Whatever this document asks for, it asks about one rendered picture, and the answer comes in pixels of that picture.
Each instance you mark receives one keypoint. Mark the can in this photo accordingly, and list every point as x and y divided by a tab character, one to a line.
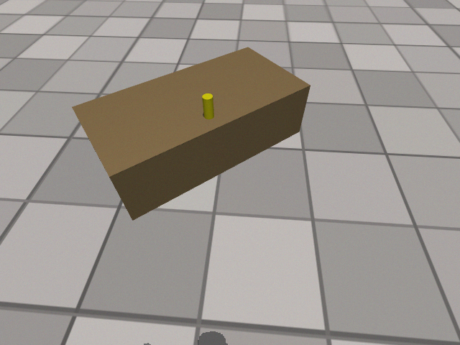
208	106

